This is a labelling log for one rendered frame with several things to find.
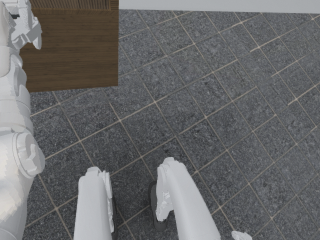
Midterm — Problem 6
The robot right thigh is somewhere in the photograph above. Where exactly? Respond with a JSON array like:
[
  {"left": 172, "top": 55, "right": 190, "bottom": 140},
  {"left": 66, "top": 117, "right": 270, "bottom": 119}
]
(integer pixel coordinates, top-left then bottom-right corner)
[{"left": 157, "top": 160, "right": 221, "bottom": 240}]

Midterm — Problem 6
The robot left upper arm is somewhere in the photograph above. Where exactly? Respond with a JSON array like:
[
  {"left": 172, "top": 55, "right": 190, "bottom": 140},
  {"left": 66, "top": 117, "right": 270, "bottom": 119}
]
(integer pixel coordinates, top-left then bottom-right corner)
[{"left": 0, "top": 132, "right": 45, "bottom": 240}]

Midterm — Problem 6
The robot left forearm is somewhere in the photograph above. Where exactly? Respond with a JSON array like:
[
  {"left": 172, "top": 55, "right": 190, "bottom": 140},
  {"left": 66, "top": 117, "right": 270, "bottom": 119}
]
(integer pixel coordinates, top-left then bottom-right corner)
[{"left": 0, "top": 45, "right": 34, "bottom": 137}]

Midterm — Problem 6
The robot right shin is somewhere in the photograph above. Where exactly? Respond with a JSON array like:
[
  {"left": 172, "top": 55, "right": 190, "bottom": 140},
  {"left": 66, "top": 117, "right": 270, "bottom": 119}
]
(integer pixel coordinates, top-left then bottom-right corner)
[{"left": 155, "top": 157, "right": 186, "bottom": 221}]

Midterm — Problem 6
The robot left hand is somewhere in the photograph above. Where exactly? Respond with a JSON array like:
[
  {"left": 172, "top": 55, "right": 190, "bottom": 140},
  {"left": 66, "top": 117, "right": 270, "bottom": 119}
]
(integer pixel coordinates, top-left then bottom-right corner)
[{"left": 0, "top": 0, "right": 42, "bottom": 54}]

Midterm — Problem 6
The handle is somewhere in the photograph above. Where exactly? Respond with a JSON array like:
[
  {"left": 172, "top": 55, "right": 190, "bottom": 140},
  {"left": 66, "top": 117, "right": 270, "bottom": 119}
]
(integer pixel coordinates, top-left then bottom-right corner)
[{"left": 9, "top": 12, "right": 20, "bottom": 19}]

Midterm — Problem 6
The cabinet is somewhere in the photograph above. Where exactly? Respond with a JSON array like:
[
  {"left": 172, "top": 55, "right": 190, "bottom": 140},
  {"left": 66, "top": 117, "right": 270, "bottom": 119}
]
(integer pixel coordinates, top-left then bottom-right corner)
[{"left": 13, "top": 0, "right": 119, "bottom": 93}]

